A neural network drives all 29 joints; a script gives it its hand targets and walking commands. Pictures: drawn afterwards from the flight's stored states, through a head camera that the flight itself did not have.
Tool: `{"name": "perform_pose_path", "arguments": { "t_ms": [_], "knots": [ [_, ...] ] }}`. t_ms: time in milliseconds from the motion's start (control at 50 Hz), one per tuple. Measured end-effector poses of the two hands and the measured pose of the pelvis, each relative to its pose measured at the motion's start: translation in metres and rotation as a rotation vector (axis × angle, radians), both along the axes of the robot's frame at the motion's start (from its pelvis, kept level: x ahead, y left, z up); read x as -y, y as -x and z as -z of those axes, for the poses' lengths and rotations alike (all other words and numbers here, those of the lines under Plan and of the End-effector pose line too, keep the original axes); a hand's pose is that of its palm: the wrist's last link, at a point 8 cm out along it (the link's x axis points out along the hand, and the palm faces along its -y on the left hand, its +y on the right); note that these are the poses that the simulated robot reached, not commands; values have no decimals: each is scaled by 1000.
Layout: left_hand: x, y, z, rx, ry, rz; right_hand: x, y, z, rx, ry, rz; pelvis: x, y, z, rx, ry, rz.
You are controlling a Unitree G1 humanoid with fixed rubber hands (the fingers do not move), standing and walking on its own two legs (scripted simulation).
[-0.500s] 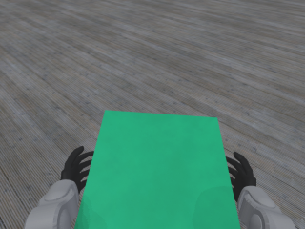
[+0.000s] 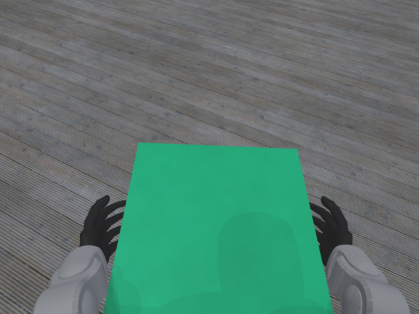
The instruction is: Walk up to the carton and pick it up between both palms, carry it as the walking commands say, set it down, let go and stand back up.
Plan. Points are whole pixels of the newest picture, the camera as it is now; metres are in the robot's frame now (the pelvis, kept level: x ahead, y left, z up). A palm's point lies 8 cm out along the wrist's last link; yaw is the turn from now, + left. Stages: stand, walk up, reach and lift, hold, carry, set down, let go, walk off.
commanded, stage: carry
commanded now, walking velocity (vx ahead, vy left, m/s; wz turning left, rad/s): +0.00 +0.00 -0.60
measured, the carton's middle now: (214, 241) +0.27 +0.01 +0.01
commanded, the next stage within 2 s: none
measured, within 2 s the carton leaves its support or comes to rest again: neither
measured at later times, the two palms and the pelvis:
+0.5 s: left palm (209, 256) +0.22 +0.03 +0.07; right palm out of the picture +0.11 -0.32 +0.06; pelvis -0.05 -0.07 -0.01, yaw -18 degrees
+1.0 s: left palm (317, 312) +0.16 -0.13 +0.07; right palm out of the picture -0.08 -0.41 +0.04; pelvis -0.13 -0.12 -0.01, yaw -37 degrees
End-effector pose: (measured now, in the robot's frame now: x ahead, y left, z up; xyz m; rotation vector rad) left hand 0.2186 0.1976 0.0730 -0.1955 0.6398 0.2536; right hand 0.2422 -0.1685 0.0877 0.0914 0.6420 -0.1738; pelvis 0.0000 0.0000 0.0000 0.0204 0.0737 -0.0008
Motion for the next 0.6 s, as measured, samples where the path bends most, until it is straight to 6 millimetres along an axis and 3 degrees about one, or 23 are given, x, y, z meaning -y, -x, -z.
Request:
{"name": "perform_pose_path", "arguments": {
  "t_ms": [120, 220, 300, 360, 440, 600],
  "knots": [
    [30, -5, -20, 22, -43, 112, 30, 35, -6, 20, -24, 99, 9, 6, -5, 38, 21, 115],
    [81, -24, -31, 64, -93, 259, 76, 67, -1, 48, -29, 217, 29, 11, 3, 54, 30, 192],
    [131, -30, -16, 48, -93, 340, 119, 92, 21, 16, -9, 279, 51, 18, 18, 68, 54, 223],
    [156, -19, 4, -47, -68, 360, 140, 114, 35, -78, -1, 301, 59, 29, 17, 80, 41, 236],
    [170, -5, 11, -85, -86, 387, 153, 133, 37, -96, -62, 360, 66, 43, 12, 66, 35, 297],
    [174, 7, 2, 16, 7, 378, 156, 145, 3, 8, -4, 387, 77, 68, 4, 46, 4, 383]
  ]
}}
